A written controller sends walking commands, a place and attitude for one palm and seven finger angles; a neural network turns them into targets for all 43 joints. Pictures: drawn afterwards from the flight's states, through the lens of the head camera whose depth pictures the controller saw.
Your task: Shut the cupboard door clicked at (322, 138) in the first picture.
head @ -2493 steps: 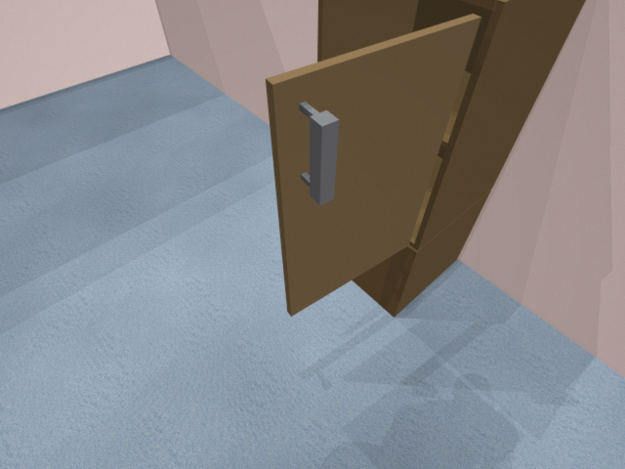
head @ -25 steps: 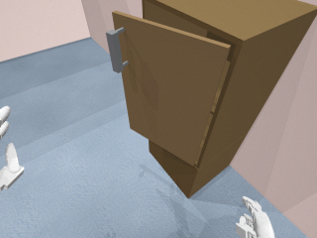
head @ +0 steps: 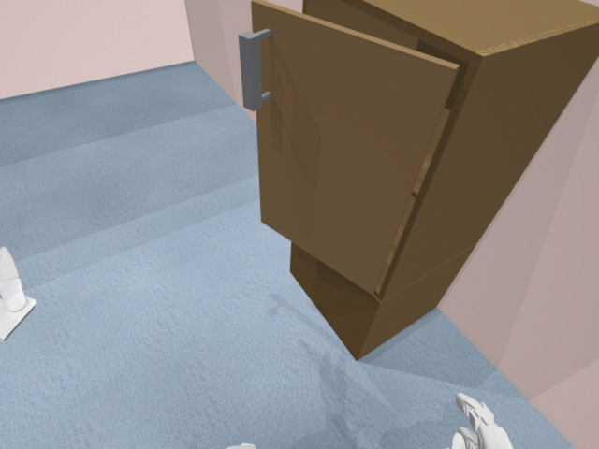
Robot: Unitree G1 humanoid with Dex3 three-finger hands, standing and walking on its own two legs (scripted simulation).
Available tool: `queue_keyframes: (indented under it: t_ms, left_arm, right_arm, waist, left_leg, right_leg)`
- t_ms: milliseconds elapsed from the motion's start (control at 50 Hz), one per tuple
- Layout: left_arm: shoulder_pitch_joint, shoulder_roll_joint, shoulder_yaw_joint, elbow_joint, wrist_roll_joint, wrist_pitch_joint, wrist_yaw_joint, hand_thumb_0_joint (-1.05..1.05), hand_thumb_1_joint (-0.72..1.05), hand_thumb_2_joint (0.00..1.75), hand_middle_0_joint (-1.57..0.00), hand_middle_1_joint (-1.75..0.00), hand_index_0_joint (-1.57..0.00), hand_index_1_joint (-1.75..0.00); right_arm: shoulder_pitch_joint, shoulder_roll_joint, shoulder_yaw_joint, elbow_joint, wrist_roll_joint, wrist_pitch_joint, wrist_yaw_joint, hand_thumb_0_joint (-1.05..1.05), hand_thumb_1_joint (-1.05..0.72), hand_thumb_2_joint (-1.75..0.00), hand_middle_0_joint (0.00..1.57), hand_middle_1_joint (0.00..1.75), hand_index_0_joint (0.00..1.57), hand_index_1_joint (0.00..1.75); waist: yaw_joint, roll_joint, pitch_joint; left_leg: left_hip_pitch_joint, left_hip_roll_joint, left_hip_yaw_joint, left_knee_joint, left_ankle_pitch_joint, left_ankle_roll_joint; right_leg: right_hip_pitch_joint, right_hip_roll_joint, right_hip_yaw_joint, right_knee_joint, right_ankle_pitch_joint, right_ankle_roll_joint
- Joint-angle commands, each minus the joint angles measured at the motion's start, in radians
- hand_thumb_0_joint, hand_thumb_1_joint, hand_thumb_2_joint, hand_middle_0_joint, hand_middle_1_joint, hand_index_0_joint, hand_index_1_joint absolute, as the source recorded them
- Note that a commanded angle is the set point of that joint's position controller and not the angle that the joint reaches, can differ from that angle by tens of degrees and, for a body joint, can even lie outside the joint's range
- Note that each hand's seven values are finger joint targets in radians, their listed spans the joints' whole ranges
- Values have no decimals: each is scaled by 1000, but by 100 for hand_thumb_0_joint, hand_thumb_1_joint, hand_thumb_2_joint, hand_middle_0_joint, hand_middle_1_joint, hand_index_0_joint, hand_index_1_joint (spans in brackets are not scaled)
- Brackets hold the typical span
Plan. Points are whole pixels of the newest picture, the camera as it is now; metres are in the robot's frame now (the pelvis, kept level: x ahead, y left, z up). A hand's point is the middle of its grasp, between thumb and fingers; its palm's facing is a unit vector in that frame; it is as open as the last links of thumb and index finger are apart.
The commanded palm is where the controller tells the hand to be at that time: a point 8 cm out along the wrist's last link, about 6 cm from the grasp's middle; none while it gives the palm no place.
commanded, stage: step back with the hand held close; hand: left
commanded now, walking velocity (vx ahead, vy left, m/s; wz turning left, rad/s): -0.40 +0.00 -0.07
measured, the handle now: (258, 70) +0.74 +0.14 +0.16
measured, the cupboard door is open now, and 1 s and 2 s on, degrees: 18 18 18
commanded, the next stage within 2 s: stop stepping back and stand still in 0.46 s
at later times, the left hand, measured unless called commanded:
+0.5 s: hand out of the picture +0.12 +0.30 +0.19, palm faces +0.55 -0.73 -0.42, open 7.4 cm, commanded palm +0.05 +0.32 +0.19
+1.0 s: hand out of the picture +0.11 +0.28 +0.18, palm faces +0.36 -0.84 -0.40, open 7.4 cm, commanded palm +0.05 +0.31 +0.19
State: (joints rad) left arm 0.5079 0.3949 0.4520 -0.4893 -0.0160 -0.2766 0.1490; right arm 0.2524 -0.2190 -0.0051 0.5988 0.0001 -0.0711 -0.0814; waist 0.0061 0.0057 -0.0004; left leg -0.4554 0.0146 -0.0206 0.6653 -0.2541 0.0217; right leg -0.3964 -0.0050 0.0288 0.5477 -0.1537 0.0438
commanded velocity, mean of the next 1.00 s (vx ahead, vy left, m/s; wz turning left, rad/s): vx -0.16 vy -0.01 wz -0.09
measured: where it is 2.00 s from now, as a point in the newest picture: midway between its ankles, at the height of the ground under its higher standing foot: outside the picture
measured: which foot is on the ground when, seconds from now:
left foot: down 0.00-0.28, up 0.30-0.40, down 0.42-1.00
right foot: down 0.00-0.42, up 0.44-0.68, down 0.70-1.00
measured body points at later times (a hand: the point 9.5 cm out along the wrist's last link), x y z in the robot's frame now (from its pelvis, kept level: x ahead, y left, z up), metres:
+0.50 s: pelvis -0.07 +0.01 +0.00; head -0.05 +0.04 +0.44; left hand +0.08 +0.33 +0.21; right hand +0.13 -0.21 -0.07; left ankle +0.02 +0.11 -0.72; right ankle +0.00 -0.14 -0.68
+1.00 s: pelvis -0.12 +0.02 +0.01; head -0.15 +0.06 +0.46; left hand +0.09 +0.32 +0.20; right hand -0.04 -0.25 -0.06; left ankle +0.00 +0.10 -0.72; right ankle -0.19 -0.12 -0.72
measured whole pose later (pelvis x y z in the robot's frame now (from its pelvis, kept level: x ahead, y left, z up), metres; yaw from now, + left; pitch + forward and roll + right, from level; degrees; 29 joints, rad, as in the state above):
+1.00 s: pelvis -0.12 +0.02 +0.01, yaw -4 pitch -1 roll -3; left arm 0.54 0.44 0.45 -0.45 -0.05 -0.19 0.15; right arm 0.33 -0.23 -0.02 0.65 0.01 -0.07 -0.10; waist -0.07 -0.03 -0.08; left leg -0.39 0.02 0.02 0.49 -0.11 0.03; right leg -0.11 0.02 0.03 0.48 -0.44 -0.01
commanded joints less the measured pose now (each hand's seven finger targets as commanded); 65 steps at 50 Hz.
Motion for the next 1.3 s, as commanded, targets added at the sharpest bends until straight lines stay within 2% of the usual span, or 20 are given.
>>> queue_keyframes:
  t_ms: [0, 160, 200, 240, 280, 360, 400, 440, 480, 540, 600, 680, 700, 720, 780, 860, 960, 1080, 1180, 1280]
  left_arm:
    - [-75, 195, 119, -189, -11, -74, 26, 0, 90, 90, -20, -30, -20, -30]
    - [-32, 213, 192, -175, 7, -91, 3, 0, 90, 90, -20, -30, -20, -30]
    - [-46, 208, 176, -220, -3, -87, -6, 0, 90, 90, -20, -30, -20, -30]
    - [-56, 211, 154, -246, -19, -72, 2, 0, 90, 90, -20, -30, -20, -30]
    - [-88, 235, 130, -269, -20, -51, 22, 0, 90, 90, -20, -30, -20, -30]
    - [-118, 221, 128, -253, -18, -47, 29, 0, 90, 90, -20, -30, -20, -30]
    - [-136, 203, 149, -268, -10, -75, 32, 0, 90, 90, -20, -30, -20, -30]
    - [-77, 187, 164, -190, -24, -76, 21, 0, 90, 90, -20, -30, -20, -30]
    - [-83, 158, 125, -212, -43, -65, 10, 0, 90, 90, -20, -30, -20, -30]
    - [-97, 114, 30, -266, -43, -53, -4, 0, 90, 90, -20, -30, -20, -30]
    - [-111, 156, 38, -267, -38, -29, -9, 0, 90, 90, -20, -30, -20, -30]
    - [-80, 288, 165, -232, -57, -18, 8, 0, 90, 90, -20, -30, -20, -30]
    - [-52, 229, 104, -201, -62, -1, 5, 0, 90, 90, -20, -30, -20, -30]
    - [-37, 267, 145, -229, -64, 13, 10, 0, 90, 90, -20, -30, -20, -30]
    - [-6, 232, 123, -204, -63, 35, 19, 0, 90, 90, -20, -30, -20, -30]
    - [2, 210, 98, -147, -48, 31, 17, 0, 90, 90, -20, -30, -20, -30]
    - [-8, 219, 98, -194, -41, 10, 17, 0, 90, 90, -20, -30, -20, -30]
    - [78, 225, 113, -250, -49, 15, 16, 0, 90, 90, -20, -30, -20, -30]
    - [-7, 194, 81, -174, -44, 30, 27, 0, 90, 90, -20, -30, -20, -30]
    - [-221, 167, 13, -121, -24, 32, 20, 0, 90, 90, -20, -30, -20, -30]
  right_arm:
    - [-103, -138, -58, -152, 1, -69, -8, 0, -90, -90, 20, 30, 20, 30]
    - [-149, -152, -72, -173, 2, -89, -7, 0, -90, -90, 20, 30, 20, 30]
    - [-131, -133, -75, -174, 8, -86, 2, 0, -90, -90, 20, 30, 20, 30]
    - [-113, -91, -67, -149, -2, -76, 15, 0, -90, -90, 20, 30, 20, 30]
    - [-112, -70, -61, -111, -9, -50, 34, 0, -90, -90, 20, 30, 20, 30]
    - [-100, -87, -55, -113, -4, -35, 14, 0, -90, -90, 20, 30, 20, 30]
    - [-131, -144, -69, -136, -4, -59, -12, 0, -90, -90, 20, 30, 20, 30]
    - [-136, -110, -90, -118, -8, -92, -6, 0, -90, -90, 20, 30, 20, 30]
    - [-131, -113, -95, -101, -8, -101, 18, 0, -90, -90, 20, 30, 20, 30]
    - [-129, -98, -65, -95, -5, -115, 37, 0, -90, -90, 20, 30, 20, 30]
    - [-121, -119, -53, -97, -7, -124, 36, 0, -90, -90, 20, 30, 20, 30]
    - [-106, -84, -40, -126, -12, -90, 20, 0, -90, -90, 20, 30, 20, 30]
    - [-93, -71, -38, -130, 4, -79, 19, 0, -90, -90, 20, 30, 20, 30]
    - [-109, -86, -41, -141, 8, -74, 17, 0, -90, -90, 20, 30, 20, 30]
    - [-119, -88, -21, -137, 10, -53, -1, 0, -90, -90, 20, 30, 20, 30]
    - [-136, -111, -28, -139, 8, -52, -16, 0, -90, -90, 20, 30, 20, 30]
    - [-104, -121, -33, -131, 5, -87, -22, 0, -90, -90, 20, 30, 20, 30]
    - [-88, -108, -42, -117, 0, -106, -7, 0, -90, -90, 20, 30, 20, 30]
    - [-88, -98, -40, -78, -7, -90, -17, 0, -90, -90, 20, 30, 20, 30]
    - [-118, -104, -32, -68, 2, -88, -28, 0, -90, -90, 20, 30, 20, 30]
  waist:
    - [-14, 50, -71]
    - [5, 191, -61]
    - [-2, 57, -75]
    - [-12, -92, -66]
    - [-20, -227, -111]
    - [-41, -119, -63]
    - [-31, 288, -86]
    - [-17, 265, -159]
    - [-3, 167, -127]
    - [-5, 232, -144]
    - [1, 225, -138]
    - [-2, -12, -144]
    - [-9, -131, -169]
    - [-6, -121, -192]
    - [-26, -11, -143]
    - [-36, 112, 50]
    - [-17, 216, -7]
    - [-19, 113, -136]
    - [-32, -18, -45]
    - [-43, 8, 71]
  left_leg:
    - [-155, 70, -80, -249, -349, 45]
    - [-524, 212, -154, -340, -556, 120]
    - [-371, 121, -44, -163, -497, 65]
    - [-126, 25, 13, 84, -367, -6]
    - [99, -14, 53, 298, -200, -43]
    - [211, 21, 13, -109, -146, -5]
    - [-96, 302, -239, -409, -218, 117]
    - [-226, 406, -278, -471, -325, 164]
    - [-56, 343, -156, -371, -102, 136]
    - [157, 308, -93, -351, 80, 89]
    - [218, 258, -78, -353, -75, 47]
    - [257, 96, 101, -72, -81, -42]
    - [242, 48, 69, -17, -46, -43]
    - [261, 51, 53, -12, -1, -38]
    - [279, 43, 18, -121, 82, -24]
    - [187, 66, -84, -301, -261, -22]
    - [42, 120, -172, -561, -438, -36]
    - [219, 46, -23, -356, -204, -39]
    - [354, 11, 5, -137, -92, -41]
    - [330, 29, -43, -148, -153, -34]
  right_leg:
    - [142, -17, 91, -81, -251, -45]
    - [435, 74, 89, 261, -48, -22]
    - [243, 4, 206, 121, -114, -64]
    - [-76, -174, 425, -159, -332, -149]
    - [-212, -288, 460, -303, -309, -199]
    - [-221, -142, 237, -147, -174, -102]
    - [43, 86, 25, 296, -123, -2]
    - [159, 102, 52, 654, -286, -7]
    - [41, 74, 25, 533, -334, -16]
    - [29, 60, -43, 221, -350, -13]
    - [126, 69, -81, -86, -237, -21]
    - [49, -171, 156, -278, 16, -145]
    - [48, -185, 200, -258, -4, -141]
    - [52, -183, 201, -229, 30, -147]
    - [66, -89, 90, -184, -53, -101]
    - [-39, -11, 19, -238, -492, -96]
    - [240, 102, -88, -83, -311, -60]
    - [186, 39, -36, -219, -304, -88]
    - [-109, -62, 103, -328, -457, -136]
    - [-192, -39, 81, -291, -483, -110]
